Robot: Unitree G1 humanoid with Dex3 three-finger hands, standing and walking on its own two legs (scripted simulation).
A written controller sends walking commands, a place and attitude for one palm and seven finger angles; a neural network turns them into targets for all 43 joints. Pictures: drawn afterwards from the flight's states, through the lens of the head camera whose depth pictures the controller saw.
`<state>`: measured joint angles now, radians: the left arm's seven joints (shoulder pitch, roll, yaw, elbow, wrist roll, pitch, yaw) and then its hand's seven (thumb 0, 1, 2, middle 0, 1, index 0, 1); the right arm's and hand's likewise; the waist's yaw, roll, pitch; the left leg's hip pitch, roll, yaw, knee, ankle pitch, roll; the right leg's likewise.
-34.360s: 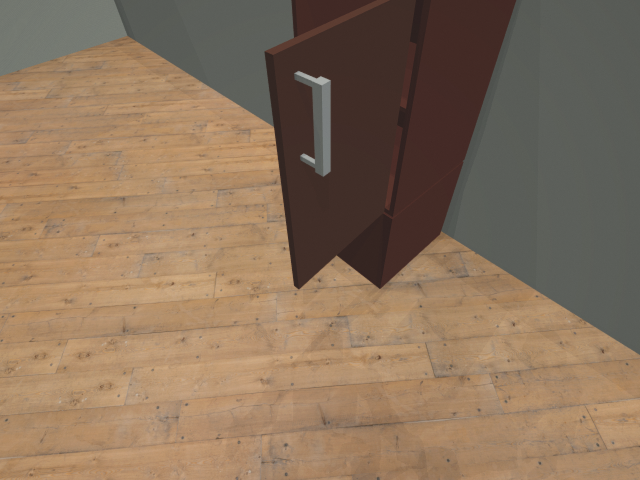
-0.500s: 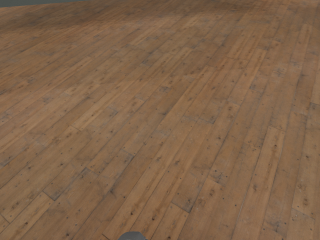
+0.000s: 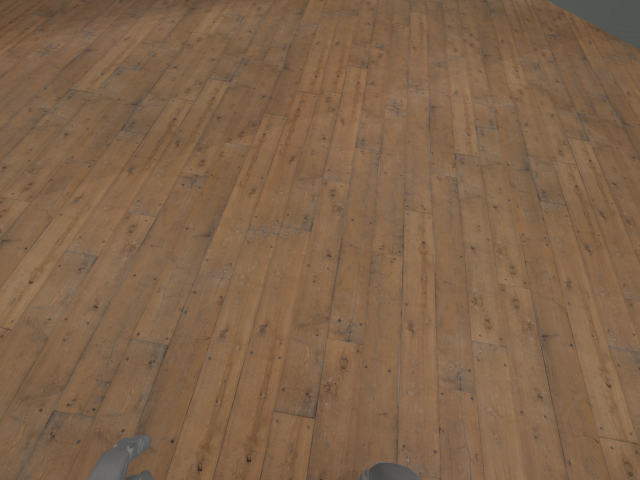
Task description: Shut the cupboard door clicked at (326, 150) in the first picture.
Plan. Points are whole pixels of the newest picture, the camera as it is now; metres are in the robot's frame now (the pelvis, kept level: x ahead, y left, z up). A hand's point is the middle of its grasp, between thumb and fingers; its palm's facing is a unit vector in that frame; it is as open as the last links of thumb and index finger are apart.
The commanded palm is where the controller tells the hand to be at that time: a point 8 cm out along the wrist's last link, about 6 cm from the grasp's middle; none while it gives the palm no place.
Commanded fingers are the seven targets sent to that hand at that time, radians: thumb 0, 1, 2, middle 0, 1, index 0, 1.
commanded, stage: turn to face it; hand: left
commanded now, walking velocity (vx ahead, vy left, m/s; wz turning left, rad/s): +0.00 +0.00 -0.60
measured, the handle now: out of the picture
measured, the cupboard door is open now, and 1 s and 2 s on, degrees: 58 58 58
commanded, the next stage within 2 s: none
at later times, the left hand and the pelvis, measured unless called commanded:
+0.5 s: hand (215, 466) +0.15 +0.15 -0.18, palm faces -0.28 -0.94 -0.20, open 7.4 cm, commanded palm none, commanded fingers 0.00 0.90 0.90 -0.20 -0.30 -0.20 -0.30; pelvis +0.03 -0.02 -0.01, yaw -17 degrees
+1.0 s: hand (275, 395) +0.25 +0.08 -0.16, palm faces -0.55 -0.78 -0.29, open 7.4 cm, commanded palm none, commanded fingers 0.00 0.90 0.90 -0.20 -0.30 -0.20 -0.30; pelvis +0.04 -0.04 -0.02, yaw -36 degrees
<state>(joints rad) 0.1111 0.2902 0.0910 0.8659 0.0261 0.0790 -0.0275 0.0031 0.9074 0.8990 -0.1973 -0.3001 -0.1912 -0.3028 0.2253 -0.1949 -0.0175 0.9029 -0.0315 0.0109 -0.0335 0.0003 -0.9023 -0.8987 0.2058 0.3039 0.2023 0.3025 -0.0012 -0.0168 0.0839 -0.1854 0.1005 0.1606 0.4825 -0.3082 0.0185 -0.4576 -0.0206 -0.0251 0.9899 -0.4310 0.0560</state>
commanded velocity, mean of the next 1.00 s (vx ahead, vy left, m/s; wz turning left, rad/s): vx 0.00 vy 0.00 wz -0.60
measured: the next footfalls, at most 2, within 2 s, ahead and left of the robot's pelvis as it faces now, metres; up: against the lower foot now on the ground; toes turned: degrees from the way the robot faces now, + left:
right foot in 0.16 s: +0.04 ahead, -0.15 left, +0.00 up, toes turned -11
left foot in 0.54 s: +0.13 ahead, +0.09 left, +0.00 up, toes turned -17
